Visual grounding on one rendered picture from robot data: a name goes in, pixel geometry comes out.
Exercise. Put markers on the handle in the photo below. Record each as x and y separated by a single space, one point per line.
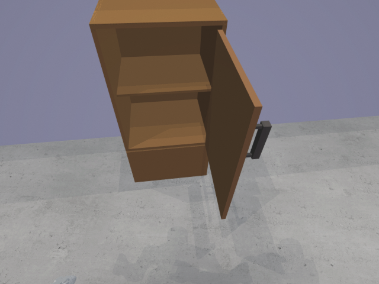
261 136

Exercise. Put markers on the cupboard door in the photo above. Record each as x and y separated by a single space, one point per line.
233 114

